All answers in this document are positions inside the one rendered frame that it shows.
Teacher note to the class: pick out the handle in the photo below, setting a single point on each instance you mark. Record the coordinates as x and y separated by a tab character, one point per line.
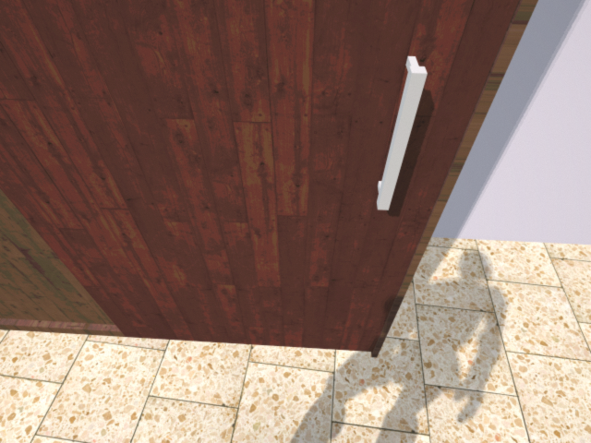
413	88

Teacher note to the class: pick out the wardrobe door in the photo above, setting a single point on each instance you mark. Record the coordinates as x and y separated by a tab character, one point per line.
34	283
208	169

